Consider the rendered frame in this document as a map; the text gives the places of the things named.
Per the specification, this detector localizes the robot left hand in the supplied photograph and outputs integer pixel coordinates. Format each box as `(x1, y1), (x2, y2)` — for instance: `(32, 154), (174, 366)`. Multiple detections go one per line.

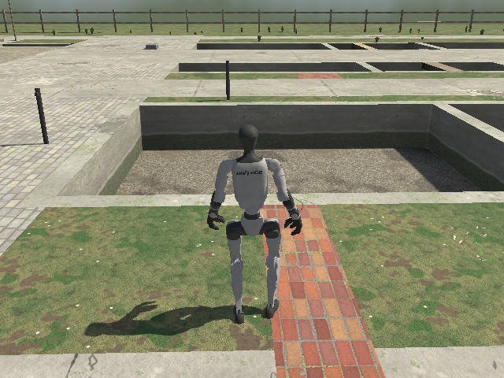
(207, 215), (225, 230)

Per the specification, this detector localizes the right robot thigh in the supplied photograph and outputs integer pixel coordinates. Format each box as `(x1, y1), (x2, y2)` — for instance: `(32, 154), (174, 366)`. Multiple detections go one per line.
(263, 218), (281, 270)

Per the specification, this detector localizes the right robot foot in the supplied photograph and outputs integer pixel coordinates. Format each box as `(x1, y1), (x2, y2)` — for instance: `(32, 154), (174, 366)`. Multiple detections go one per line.
(265, 299), (279, 319)

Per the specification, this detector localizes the robot right hand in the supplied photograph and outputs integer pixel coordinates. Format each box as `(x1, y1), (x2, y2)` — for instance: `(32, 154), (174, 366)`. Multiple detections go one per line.
(284, 217), (302, 235)

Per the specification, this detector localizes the robot left forearm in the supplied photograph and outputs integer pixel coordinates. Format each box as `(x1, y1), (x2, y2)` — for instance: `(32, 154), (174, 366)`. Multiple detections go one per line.
(208, 191), (221, 218)

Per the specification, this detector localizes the right robot upper arm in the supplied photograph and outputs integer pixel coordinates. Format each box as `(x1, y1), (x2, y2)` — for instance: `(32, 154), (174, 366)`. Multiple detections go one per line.
(265, 158), (290, 202)

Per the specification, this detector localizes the robot right forearm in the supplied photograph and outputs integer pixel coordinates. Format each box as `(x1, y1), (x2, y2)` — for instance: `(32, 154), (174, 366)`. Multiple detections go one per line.
(283, 189), (300, 220)

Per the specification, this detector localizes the left robot upper arm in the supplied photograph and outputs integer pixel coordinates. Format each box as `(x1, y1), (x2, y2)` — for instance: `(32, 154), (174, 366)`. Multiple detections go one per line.
(213, 159), (233, 203)

